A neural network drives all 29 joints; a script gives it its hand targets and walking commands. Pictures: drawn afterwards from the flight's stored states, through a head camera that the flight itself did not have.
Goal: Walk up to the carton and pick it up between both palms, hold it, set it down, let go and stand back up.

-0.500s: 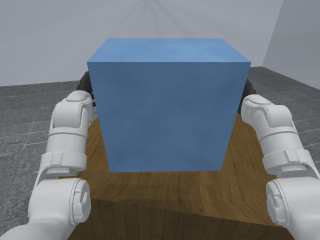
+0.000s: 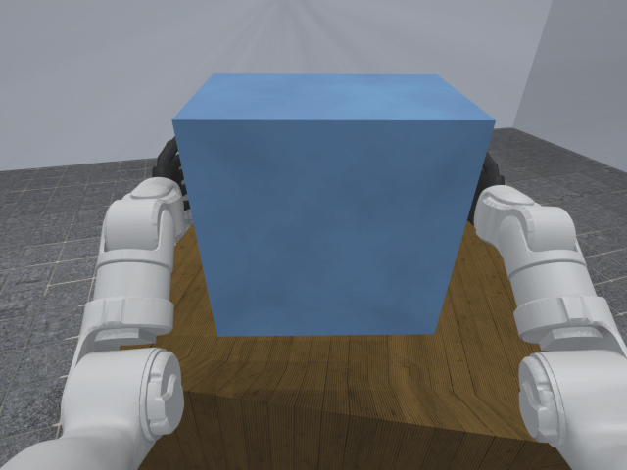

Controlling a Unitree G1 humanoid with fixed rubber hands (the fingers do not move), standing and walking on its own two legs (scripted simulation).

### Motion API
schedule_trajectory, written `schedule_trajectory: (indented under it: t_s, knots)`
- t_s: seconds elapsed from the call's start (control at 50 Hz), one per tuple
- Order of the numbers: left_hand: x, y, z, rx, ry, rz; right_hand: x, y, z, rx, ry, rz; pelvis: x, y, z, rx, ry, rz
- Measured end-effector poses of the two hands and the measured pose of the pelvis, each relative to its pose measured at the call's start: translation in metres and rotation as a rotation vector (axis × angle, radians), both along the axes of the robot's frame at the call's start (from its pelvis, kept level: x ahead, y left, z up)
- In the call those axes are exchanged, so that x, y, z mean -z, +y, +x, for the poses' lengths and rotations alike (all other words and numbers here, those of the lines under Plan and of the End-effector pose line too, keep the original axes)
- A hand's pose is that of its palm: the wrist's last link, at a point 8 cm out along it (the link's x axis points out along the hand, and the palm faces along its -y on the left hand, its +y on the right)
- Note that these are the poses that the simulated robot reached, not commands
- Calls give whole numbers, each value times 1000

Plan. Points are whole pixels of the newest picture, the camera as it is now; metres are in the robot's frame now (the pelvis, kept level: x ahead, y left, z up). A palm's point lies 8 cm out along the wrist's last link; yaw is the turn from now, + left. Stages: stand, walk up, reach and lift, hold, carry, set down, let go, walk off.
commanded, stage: hold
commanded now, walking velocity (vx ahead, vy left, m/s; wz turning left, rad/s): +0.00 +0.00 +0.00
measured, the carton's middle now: (326, 206) +0.40 +0.00 +0.23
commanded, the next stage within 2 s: set down in 0.84 s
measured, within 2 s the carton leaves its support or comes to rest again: neither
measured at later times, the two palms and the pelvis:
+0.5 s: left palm (159, 199) +0.38 +0.22 +0.25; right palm (463, 205) +0.38 -0.17 +0.25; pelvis +0.02 +0.01 +0.00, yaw +2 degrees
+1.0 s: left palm (153, 190) +0.36 +0.21 +0.27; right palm (470, 193) +0.37 -0.17 +0.27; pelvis +0.00 +0.00 +0.00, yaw +2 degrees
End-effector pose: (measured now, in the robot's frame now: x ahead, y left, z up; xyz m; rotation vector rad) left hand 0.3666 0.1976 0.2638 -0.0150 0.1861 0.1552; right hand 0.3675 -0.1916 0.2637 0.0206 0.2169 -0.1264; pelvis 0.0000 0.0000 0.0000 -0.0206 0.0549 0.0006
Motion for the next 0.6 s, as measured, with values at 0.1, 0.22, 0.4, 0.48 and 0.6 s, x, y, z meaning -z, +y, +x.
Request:
schedule_trajectory:
  t_s: [0.1, 0.22, 0.4, 0.48, 0.6]
  knots:
    - [-7, 12, 5, -17, -4, 19, -8, 12, 13, -27, -4, -6, -1, -1, 3, -16, -7, -2]
    - [-5, 23, 9, -26, -6, 27, -9, 23, 21, -43, -5, -29, -1, 1, 12, -38, -20, -5]
    - [10, 24, 10, -14, 0, 44, 6, 24, 19, -36, 2, -38, -1, 8, 23, -44, -42, -11]
    - [14, 19, 9, -5, 2, 47, 13, 19, 15, -27, 3, -31, -1, 11, 24, -36, -44, -13]
    - [12, 12, 8, 3, -6, 46, 16, 12, 8, -15, -5, -23, 0, 13, 22, -18, -48, -13]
